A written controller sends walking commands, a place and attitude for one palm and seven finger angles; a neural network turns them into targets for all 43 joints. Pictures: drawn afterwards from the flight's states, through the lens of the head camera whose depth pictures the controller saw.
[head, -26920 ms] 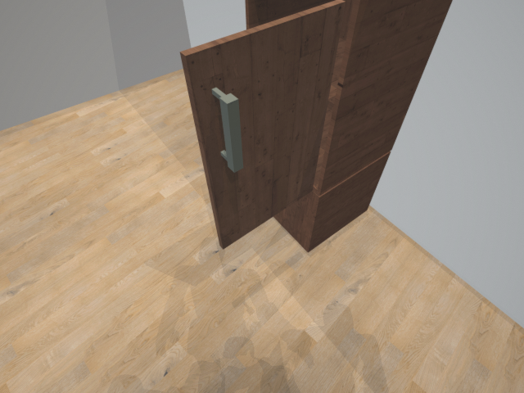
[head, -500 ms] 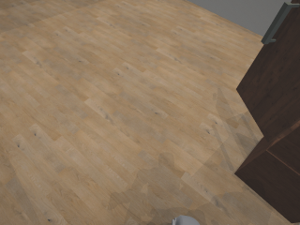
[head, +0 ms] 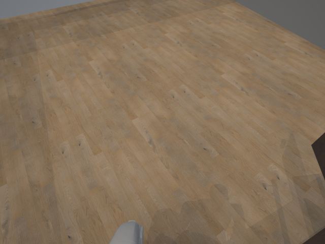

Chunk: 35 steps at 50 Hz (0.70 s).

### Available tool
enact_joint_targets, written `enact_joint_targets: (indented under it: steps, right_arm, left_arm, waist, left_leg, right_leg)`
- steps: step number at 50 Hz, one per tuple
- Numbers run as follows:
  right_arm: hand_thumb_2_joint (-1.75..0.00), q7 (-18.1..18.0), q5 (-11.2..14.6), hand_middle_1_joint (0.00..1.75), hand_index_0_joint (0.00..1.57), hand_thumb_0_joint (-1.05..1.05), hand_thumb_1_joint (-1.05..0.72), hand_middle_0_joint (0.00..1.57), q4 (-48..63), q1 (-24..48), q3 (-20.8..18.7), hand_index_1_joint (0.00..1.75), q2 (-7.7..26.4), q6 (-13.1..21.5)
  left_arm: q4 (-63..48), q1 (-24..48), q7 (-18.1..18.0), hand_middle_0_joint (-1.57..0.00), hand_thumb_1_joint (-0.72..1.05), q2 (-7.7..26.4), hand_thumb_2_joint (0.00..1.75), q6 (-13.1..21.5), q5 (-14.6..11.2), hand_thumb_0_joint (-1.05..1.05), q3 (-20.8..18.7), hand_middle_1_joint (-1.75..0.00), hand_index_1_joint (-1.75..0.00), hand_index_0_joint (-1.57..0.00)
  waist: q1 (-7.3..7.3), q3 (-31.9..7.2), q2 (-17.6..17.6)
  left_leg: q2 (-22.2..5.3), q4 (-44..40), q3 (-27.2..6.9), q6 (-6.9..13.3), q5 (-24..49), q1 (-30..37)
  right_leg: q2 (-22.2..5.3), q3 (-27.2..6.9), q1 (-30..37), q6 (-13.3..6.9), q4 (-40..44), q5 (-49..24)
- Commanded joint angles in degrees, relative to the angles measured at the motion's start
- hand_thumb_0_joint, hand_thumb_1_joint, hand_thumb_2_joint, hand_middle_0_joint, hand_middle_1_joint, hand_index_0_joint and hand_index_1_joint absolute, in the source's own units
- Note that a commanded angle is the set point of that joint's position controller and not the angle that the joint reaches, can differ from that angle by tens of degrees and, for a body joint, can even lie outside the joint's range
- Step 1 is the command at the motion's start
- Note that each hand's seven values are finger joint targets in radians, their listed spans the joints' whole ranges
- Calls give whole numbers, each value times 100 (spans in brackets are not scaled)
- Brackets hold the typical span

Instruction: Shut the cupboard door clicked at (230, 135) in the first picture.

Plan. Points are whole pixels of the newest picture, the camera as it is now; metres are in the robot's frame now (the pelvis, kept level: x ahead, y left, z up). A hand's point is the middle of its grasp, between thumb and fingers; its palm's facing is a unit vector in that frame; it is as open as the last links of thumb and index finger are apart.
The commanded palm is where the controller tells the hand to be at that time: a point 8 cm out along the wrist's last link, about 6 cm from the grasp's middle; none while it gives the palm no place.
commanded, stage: walk to a spot facing it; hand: left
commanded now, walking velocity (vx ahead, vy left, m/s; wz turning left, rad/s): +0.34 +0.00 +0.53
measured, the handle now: out of the picture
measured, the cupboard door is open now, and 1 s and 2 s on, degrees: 57 57 57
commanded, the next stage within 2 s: turn to face it in 0.86 s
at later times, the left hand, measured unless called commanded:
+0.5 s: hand (78, 208) +0.24 +0.28 -0.17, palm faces +0.22 -0.96 -0.20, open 7.4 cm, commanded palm none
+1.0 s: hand (95, 158) +0.42 +0.27 -0.17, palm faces +0.37 -0.90 -0.21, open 7.2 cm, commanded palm none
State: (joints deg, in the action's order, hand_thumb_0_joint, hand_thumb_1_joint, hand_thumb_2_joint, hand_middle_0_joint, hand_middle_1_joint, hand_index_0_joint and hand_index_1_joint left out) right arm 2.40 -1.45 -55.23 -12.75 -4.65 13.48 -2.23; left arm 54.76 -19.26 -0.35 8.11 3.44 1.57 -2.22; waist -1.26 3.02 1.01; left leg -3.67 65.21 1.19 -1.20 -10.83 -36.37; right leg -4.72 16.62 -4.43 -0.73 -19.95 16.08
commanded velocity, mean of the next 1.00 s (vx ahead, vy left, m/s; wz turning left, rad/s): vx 0.29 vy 0.00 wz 0.27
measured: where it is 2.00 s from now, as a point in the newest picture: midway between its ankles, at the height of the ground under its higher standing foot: (144, 186)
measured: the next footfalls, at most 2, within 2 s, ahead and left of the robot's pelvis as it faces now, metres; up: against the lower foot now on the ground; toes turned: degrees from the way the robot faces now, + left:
left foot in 0.22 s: +0.21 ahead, +0.14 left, +0.00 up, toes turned +15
right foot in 0.74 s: +0.49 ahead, -0.04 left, +0.00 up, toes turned +7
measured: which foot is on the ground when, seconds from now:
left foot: up 0.00-0.20, down 0.22-0.76, up 0.78-1.00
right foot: down 0.00-0.24, up 0.26-0.72, down 0.74-1.00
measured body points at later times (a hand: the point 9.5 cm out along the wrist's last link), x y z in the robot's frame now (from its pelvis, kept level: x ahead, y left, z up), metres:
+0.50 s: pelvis +0.20 +0.07 +0.00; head +0.22 +0.09 +0.45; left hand +0.23 +0.33 -0.15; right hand +0.28 -0.16 -0.14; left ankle +0.17 +0.13 -0.75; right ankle +0.30 -0.10 -0.67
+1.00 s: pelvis +0.43 +0.08 -0.01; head +0.46 +0.09 +0.44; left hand +0.40 +0.32 -0.16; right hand +0.51 -0.15 -0.16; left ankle +0.42 +0.20 -0.68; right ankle +0.45 -0.04 -0.75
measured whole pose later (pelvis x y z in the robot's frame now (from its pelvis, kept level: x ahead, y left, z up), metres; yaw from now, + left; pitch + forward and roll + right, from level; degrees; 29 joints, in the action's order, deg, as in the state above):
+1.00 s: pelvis +0.43 +0.08 -0.01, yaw +21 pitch +1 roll -1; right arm 0.5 -0.9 -58.9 -16.4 -3.3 9.8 -0.4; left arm 55.6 -14.2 -1.2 10.3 3.5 1.3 -3.8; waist -1.8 4.0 0.3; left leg -4.0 60.0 2.3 -0.1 -17.7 -32.4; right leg -4.3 13.5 -8.8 0.4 -23.7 14.7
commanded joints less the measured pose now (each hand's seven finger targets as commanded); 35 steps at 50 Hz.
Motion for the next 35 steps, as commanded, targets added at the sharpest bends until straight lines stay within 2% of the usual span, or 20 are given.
enact_joint_targets:
  steps: [1, 4, 7, 8, 9, 10, 11, 12, 13, 14, 15, 16, 17, 18, 20, 21, 26, 32, 34, 35]
  right_arm:
    - [-90, 82, -15, 30, 20, 0, -90, 20, 649, 830, 123, 30, -21, 179]
    - [-90, 115, -24, 30, 20, 0, -90, 20, 791, 1276, 179, 30, -52, 251]
    - [-90, 81, -24, 30, 20, 0, -90, 20, 756, 921, 182, 30, 10, 315]
    - [-90, 52, -27, 30, 20, 0, -90, 20, 687, 602, 163, 30, 57, 342]
    - [-90, 22, -53, 30, 20, 0, -90, 20, 545, 70, 106, 30, 243, 361]
    - [-90, -26, -76, 30, 20, 0, -90, 20, 366, -808, 20, 30, 554, 375]
    - [-90, -108, -131, 30, 20, 0, -90, 20, 239, -1483, -157, 30, 1316, 414]
    - [-90, -225, -22, 30, 20, 0, -90, 20, 137, -1847, -230, 30, 1662, 407]
    - [-90, -292, 19, 30, 20, 0, -90, 20, 71, -1723, -215, 30, 1622, 376]
    - [-90, -311, 20, 30, 20, 0, -90, 20, 198, -1342, -116, 30, 1345, 438]
    - [-90, -345, 12, 30, 20, 0, -90, 20, 338, -784, -36, 30, 1092, 492]
    - [-90, -344, 4, 30, 20, 0, -90, 20, 400, -414, 59, 30, 737, 531]
    - [-90, -347, 0, 30, 20, 0, -90, 20, 380, -254, 126, 30, 584, 573]
    - [-90, -351, 6, 30, 20, 0, -90, 20, 330, -239, 156, 30, 509, 606]
    - [-90, -347, 27, 30, 20, 0, -90, 20, 186, -337, 149, 30, 458, 624]
    - [-90, -343, 35, 30, 20, 0, -90, 20, 139, -382, 148, 30, 418, 624]
    - [-90, -337, 37, 30, 20, 0, -90, 20, -128, -796, 115, 30, 373, 647]
    - [-90, -381, -19, 30, 20, 0, -90, 20, -463, -1402, 104, 30, 365, 657]
    - [-90, -394, -28, 30, 20, 0, -90, 20, -549, -1435, 94, 30, 399, 640]
    - [-90, -405, -7, 30, 20, 0, -90, 20, -578, -1420, 113, 30, 406, 640]
  left_arm:
    - [-89, -660, -75, -20, 90, 902, 90, 160, 21, 0, -259, -30, -30, -20]
    - [80, -903, -80, -20, 90, 961, 90, 149, 47, 0, -267, -30, -30, -20]
    - [82, -753, -57, -20, 90, 1154, 90, 134, 32, 0, -294, -30, -30, -20]
    - [55, -679, -41, -20, 90, 1241, 90, 135, 17, 0, -312, -30, -30, -20]
    - [75, -587, -29, -20, 90, 1303, 90, 115, -3, 0, -317, -30, -30, -20]
    - [-7, -440, 1, -20, 90, 1317, 90, 106, -58, 0, -313, -30, -30, -20]
    - [-199, -585, 89, -20, 90, 1016, 90, 79, -107, 0, -300, -30, -30, -20]
    - [-525, -19, 112, -20, 90, 931, 90, 59, -107, 0, -197, -30, -30, -20]
    - [-706, 497, 52, -20, 90, 974, 90, 35, -105, 0, -199, -30, -30, -20]
    - [-743, 700, 32, -20, 90, 892, 90, 25, -82, 0, -210, -30, -30, -20]
    - [-532, 432, 35, -20, 90, 696, 90, -12, -31, 0, -223, -30, -30, -20]
    - [-325, 191, 57, -20, 90, 669, 90, -90, 23, 0, -235, -30, -30, -20]
    - [-202, -56, 88, -20, 90, 558, 90, -166, 58, 0, -222, -30, -30, -20]
    - [-131, -197, 105, -20, 90, 495, 90, -214, 65, 0, -203, -30, -30, -20]
    - [-115, -187, 126, -20, 90, 518, 90, -257, 55, 0, -211, -30, -30, -20]
    - [-167, -44, 134, -20, 90, 534, 90, -279, 51, 0, -213, -30, -30, -20]
    - [-486, 963, 193, -20, 90, 599, 90, -273, 14, 0, -196, -30, -30, -20]
    - [-729, 1712, 206, -20, 90, 633, 90, -161, -2, 0, -155, -30, -30, -20]
    - [-690, 1528, 185, -20, 90, 692, 90, -114, -8, 0, -175, -30, -30, -20]
    - [-553, 1064, 177, -20, 90, 748, 90, -71, -3, 0, -194, -30, -30, -20]
  waist:
    - [285, 77, -797]
    - [422, 202, -757]
    - [194, 39, -841]
    - [48, -170, -862]
    - [-238, -431, -754]
    - [-711, -965, -407]
    - [-880, -1658, 1123]
    - [-1015, -1880, 1290]
    - [-901, -1383, 294]
    - [-654, -960, -133]
    - [-365, -597, 122]
    - [-153, -208, 130]
    - [32, -41, 267]
    - [106, -28, 329]
    - [186, -101, 477]
    - [189, 0, 400]
    - [53, 398, 212]
    - [-178, 392, 360]
    - [-53, 314, 383]
    - [169, 51, 249]
  left_leg:
    - [-153, -939, 257, 75, -118, -795]
    - [-138, -1950, 438, 219, -432, -613]
    - [206, -2505, 787, 476, -711, 401]
    - [425, -2608, 985, 573, -796, 942]
    - [591, -2941, 1022, 653, -684, 1923]
    - [454, -3348, 704, 800, -235, 3480]
    - [-1098, -3749, -1730, 1396, 30, 5006]
    - [-1983, -4381, -3313, 1937, 1123, 5687]
    - [-2192, -4530, -3171, 2003, 1436, 5286]
    - [-2047, -4689, -2637, 1747, 1079, 4301]
    - [-1785, -4839, -2168, 1494, 563, 3514]
    - [-1479, -5046, -1703, 1272, 204, 2764]
    - [-1201, -5165, -1286, 1160, 211, 2419]
    - [-1041, -5236, -1061, 1149, 332, 2371]
    - [-908, -5397, -858, 1192, 183, 2379]
    - [-881, -5502, -851, 1228, 84, 2386]
    - [-870, -5791, -775, 1267, 103, 2604]
    - [-930, -5229, -707, 1217, 1650, 3627]
    - [-932, -4838, -676, 1141, 2394, 3674]
    - [-791, -4297, -570, 1031, 3023, 3681]
  right_leg:
    - [-1547, -490, 1017, -335, 593, -2753]
    - [-1729, -488, 1336, -427, 392, -3160]
    - [-1786, -190, 1156, -414, -155, -4327]
    - [-1744, -42, 1066, -395, -566, -4892]
    - [-1604, 170, 664, -267, -1429, -4892]
    - [-1423, 250, -303, -109, -2686, -3891]
    - [-569, 175, -2050, 249, -4568, -481]
    - [-26, -684, -3404, 274, -5708, 1691]
    - [-184, -1292, -3740, 175, -6149, 1461]
    - [-380, -1348, -3681, 176, -6198, 1085]
    - [-561, -1516, -3497, 207, -5929, 757]
    - [-657, -1624, -3083, 220, -5505, 449]
    - [-617, -1606, -2845, 257, -5109, 253]
    - [-541, -1551, -2758, 289, -4873, 76]
    - [-484, -1524, -2732, 318, -4428, -254]
    - [-480, -1531, -2807, 334, -4191, -441]
    - [-404, -1519, -2938, 342, -2885, -1184]
    - [-86, -1336, -2817, 106, -1665, -937]
    - [100, -1225, -2251, -27, -1317, -625]
    - [249, -1118, -1598, -91, -983, -756]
